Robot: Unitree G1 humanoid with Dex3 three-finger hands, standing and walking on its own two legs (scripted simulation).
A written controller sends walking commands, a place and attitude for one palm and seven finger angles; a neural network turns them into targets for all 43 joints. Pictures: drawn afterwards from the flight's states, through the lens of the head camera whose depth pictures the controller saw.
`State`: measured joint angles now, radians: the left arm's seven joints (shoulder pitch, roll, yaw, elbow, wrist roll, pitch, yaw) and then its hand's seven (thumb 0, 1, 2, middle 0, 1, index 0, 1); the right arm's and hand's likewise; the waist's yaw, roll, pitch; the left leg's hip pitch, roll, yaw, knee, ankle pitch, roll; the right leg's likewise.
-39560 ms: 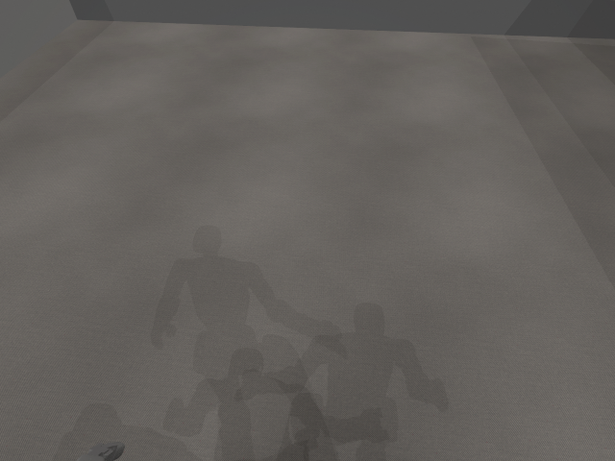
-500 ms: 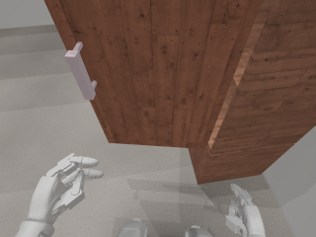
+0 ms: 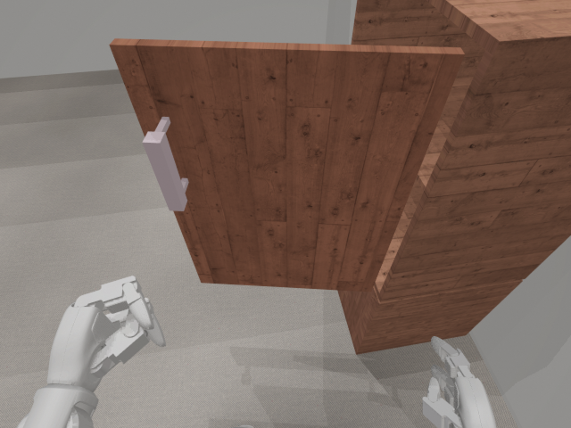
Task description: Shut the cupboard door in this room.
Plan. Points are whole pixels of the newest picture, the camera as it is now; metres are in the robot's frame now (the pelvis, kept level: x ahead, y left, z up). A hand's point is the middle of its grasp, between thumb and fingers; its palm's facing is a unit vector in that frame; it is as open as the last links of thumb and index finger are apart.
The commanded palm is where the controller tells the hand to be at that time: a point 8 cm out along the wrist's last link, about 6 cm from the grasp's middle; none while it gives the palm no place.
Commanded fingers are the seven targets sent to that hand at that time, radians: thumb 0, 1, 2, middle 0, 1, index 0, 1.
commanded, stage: raise the hand and make a fist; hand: left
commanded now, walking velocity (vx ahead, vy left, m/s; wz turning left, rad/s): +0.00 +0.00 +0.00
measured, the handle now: (171, 165) +0.46 +0.22 +0.12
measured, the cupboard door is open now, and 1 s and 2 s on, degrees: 77 77 77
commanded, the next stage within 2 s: bring the fist close to the handle in 0.70 s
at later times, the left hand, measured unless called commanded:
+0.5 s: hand (134, 296) +0.24 +0.20 +0.12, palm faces +0.03 -1.00 -0.05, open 3.1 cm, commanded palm +0.21 +0.25 +0.12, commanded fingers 0.00 0.90 0.90 -1.30 -1.50 -1.30 -1.50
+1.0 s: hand (148, 286) +0.25 +0.18 +0.12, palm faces +0.05 -1.00 -0.07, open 3.1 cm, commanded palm +0.23 +0.23 +0.12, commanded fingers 0.00 0.90 0.90 -1.30 -1.50 -1.30 -1.50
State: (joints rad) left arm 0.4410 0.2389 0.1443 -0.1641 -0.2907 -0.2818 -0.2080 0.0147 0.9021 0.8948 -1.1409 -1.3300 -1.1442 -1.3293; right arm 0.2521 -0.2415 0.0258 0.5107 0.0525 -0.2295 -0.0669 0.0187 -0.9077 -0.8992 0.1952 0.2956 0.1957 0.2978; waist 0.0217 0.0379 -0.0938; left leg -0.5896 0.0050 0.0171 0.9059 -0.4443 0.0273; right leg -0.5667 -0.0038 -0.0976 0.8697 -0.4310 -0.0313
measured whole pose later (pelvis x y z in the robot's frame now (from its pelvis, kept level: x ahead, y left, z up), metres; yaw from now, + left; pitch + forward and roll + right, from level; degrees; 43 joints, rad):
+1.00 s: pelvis +0.00 -0.01 +0.02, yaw +0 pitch +3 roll +0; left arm 0.23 0.25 0.18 -0.04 -0.27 -0.17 -0.20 0.01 0.90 0.89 -1.30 -1.50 -1.30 -1.50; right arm 0.24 -0.25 0.04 0.61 0.05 -0.28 -0.06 0.02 -0.91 -0.90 0.20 0.30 0.20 0.30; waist 0.02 0.05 -0.06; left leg -0.42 0.00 0.01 0.74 -0.38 0.02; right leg -0.41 0.00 -0.10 0.72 -0.38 -0.04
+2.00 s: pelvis +0.02 +0.00 +0.03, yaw -2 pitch +5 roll +0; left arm -0.21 0.24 0.20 0.40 -0.21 -0.18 -0.13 0.01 0.90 0.89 -1.30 -1.50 -1.30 -1.50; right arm 0.27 -0.26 0.02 0.64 0.06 -0.13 -0.04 0.02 -0.91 -0.90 0.20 0.30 0.20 0.30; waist -0.02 0.03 -0.06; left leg -0.41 0.00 0.06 0.68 -0.36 0.03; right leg -0.42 0.00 -0.05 0.68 -0.35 -0.02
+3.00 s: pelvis +0.00 +0.00 +0.02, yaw -1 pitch +8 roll -1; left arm -0.68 0.39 0.24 0.97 -0.21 -0.30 -0.33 0.01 0.90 0.89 -1.30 -1.50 -1.31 -1.50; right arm 0.32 -0.29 0.02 0.68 0.06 -0.07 -0.06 0.01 -0.91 -0.90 0.20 0.30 0.20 0.30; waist -0.08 0.02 -0.03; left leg -0.53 0.00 0.03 0.74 -0.35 0.03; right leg -0.52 0.00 -0.08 0.72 -0.34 -0.03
